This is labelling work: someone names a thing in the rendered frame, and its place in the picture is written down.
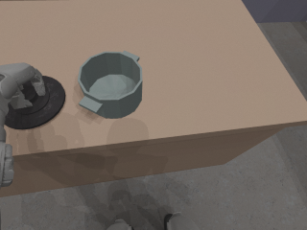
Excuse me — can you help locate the pot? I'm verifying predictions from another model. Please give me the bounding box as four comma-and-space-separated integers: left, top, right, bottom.
78, 51, 143, 119

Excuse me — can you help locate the robot right thigh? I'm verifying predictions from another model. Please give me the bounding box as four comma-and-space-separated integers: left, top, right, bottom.
167, 216, 200, 230

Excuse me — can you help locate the left robot forearm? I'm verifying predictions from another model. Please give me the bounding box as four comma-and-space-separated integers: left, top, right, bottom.
0, 71, 18, 143

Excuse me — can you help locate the robot left upper arm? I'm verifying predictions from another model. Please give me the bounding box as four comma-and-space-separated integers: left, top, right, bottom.
0, 141, 14, 230

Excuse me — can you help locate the table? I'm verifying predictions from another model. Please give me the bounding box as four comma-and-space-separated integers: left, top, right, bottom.
0, 0, 307, 197

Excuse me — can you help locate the lid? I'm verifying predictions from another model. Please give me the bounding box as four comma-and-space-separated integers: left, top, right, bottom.
5, 76, 66, 130

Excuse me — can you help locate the knob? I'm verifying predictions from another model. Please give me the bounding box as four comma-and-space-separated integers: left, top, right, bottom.
21, 87, 38, 103

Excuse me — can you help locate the left robot hand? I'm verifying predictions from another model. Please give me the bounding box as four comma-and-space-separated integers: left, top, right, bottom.
0, 62, 46, 109

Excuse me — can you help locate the right robot shin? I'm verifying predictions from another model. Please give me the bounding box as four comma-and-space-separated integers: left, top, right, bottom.
170, 212, 182, 219

